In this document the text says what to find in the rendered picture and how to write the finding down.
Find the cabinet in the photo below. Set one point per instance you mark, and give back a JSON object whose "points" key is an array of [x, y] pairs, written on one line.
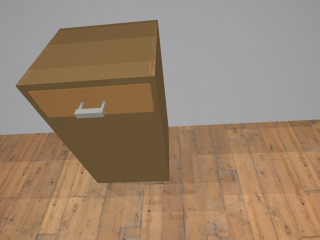
{"points": [[119, 147]]}

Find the drawer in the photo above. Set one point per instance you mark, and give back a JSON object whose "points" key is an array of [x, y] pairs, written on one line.
{"points": [[130, 98]]}

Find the handle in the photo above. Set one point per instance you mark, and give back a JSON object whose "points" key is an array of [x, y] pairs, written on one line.
{"points": [[90, 112]]}

